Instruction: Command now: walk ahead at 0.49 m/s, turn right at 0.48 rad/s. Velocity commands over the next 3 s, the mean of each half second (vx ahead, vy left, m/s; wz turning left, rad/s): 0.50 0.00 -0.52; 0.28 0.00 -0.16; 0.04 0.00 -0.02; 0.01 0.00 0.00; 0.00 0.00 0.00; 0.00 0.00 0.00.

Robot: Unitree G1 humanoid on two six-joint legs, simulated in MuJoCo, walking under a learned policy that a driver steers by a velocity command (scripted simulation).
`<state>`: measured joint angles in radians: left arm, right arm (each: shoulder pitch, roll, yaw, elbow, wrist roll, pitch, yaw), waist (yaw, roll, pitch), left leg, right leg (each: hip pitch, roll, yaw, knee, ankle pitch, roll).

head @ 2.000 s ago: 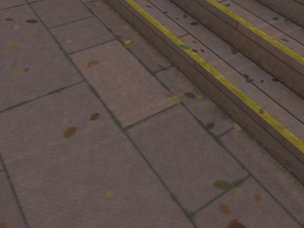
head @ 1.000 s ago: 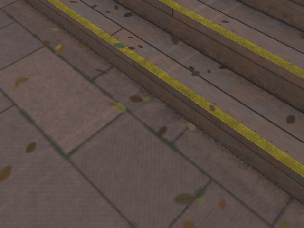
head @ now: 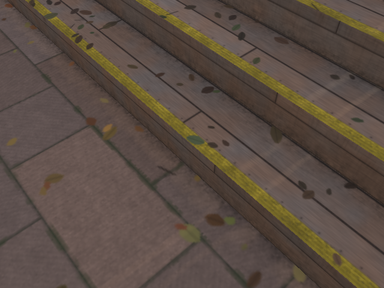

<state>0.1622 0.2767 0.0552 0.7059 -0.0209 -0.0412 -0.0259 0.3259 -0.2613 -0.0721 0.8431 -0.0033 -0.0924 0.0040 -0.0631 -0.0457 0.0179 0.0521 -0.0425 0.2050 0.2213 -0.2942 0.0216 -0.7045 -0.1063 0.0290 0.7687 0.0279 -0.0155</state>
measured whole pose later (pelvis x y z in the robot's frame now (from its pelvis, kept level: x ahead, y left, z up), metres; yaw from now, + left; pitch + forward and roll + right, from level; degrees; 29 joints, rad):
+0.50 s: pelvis +0.28 -0.05 +0.01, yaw -17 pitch +2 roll +0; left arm 0.32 0.29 0.05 0.70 -0.02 -0.06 0.01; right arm 0.03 -0.29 -0.04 0.68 -0.01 -0.09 0.01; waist 0.06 0.04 0.05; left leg -0.62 0.06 -0.10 0.61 0.05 -0.07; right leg -0.14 0.11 0.14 0.37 -0.24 -0.08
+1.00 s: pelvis +0.47 -0.05 +0.00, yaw -21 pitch +0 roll +2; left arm 0.18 0.24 0.01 0.76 0.03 0.03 0.05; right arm 0.16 -0.21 0.00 0.82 -0.02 -0.03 0.02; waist -0.02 -0.02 0.02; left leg -0.24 -0.07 0.04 0.45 -0.21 0.06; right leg -0.28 -0.05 0.07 0.51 -0.23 0.04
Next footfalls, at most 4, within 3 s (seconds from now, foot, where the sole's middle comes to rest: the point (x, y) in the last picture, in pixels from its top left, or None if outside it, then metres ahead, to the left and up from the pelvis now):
0.14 right None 0.26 -0.12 -0.77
0.62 left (187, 268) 0.56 0.02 -0.77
0.98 right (252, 286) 0.48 -0.20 -0.77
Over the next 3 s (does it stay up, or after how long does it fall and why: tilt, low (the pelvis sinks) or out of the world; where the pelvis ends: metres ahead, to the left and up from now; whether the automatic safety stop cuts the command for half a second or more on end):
stays up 0.51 -0.04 0.00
